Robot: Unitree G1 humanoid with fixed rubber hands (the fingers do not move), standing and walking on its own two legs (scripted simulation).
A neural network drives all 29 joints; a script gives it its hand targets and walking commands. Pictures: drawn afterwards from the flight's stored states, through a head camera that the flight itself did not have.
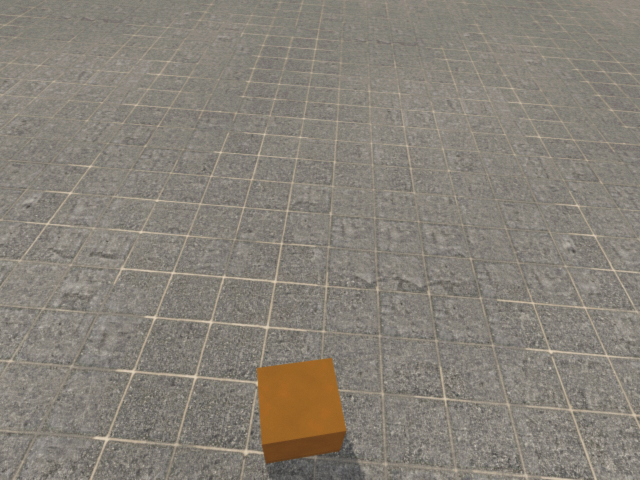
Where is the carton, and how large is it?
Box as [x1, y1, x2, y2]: [257, 358, 345, 463]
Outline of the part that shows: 331,358 257,368 261,440 266,463 339,450 345,433 345,426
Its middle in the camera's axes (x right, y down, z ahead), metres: -0.05 +0.47 +1.10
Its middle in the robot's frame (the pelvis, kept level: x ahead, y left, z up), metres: +0.44 +0.04 -0.66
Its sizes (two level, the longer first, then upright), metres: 0.212 0.197 0.193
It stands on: the floor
